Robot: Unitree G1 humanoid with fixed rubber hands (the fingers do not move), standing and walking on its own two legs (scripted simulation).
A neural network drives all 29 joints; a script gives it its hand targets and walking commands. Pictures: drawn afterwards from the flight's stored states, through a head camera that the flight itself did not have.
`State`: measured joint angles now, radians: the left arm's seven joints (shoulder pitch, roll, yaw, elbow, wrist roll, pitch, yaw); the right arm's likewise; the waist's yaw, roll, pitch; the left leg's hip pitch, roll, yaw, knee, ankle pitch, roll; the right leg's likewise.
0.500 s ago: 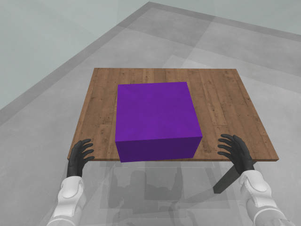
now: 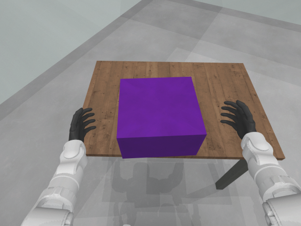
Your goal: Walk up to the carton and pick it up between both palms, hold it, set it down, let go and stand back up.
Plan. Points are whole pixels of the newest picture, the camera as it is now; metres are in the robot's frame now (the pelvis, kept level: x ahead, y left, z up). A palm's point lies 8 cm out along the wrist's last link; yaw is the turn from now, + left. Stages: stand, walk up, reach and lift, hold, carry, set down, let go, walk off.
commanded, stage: reach and lift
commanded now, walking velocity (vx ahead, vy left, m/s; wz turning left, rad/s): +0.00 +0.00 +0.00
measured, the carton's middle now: (157, 116) +0.50 +0.03 -0.09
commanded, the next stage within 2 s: none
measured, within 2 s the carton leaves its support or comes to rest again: neither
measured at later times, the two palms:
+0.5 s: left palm (81, 117) +0.39 +0.26 +0.03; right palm (234, 107) +0.45 -0.19 +0.05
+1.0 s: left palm (93, 119) +0.42 +0.24 -0.02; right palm (223, 111) +0.47 -0.18 +0.00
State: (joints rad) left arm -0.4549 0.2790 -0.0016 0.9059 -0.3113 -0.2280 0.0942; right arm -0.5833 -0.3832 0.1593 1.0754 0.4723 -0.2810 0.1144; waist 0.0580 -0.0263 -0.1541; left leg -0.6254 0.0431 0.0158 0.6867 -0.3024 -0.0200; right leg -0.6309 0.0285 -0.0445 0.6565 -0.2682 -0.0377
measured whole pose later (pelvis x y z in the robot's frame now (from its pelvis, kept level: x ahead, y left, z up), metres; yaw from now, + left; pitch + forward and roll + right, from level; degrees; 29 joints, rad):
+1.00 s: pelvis -0.02 +0.00 -0.03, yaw +0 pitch +34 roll +0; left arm -0.95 0.28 0.00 1.31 -0.37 -0.33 0.05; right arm -1.02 -0.37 0.17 1.31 0.43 -0.28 0.03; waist 0.08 -0.03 -0.29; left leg -1.11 0.04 0.02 0.77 -0.26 -0.02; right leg -1.12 0.03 -0.03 0.75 -0.23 -0.04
